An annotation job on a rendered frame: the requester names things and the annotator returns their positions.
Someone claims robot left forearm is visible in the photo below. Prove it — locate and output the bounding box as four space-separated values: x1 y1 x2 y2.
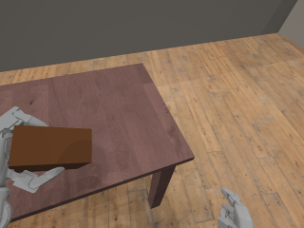
0 187 13 228

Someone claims sponge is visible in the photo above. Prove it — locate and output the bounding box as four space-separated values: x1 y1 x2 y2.
8 124 92 173

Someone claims right robot hand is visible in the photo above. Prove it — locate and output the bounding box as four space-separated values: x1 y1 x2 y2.
218 187 255 228

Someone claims table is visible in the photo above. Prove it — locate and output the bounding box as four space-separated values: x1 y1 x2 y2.
0 63 195 223

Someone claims left robot hand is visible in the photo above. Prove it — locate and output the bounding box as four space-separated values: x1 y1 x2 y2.
0 106 65 194

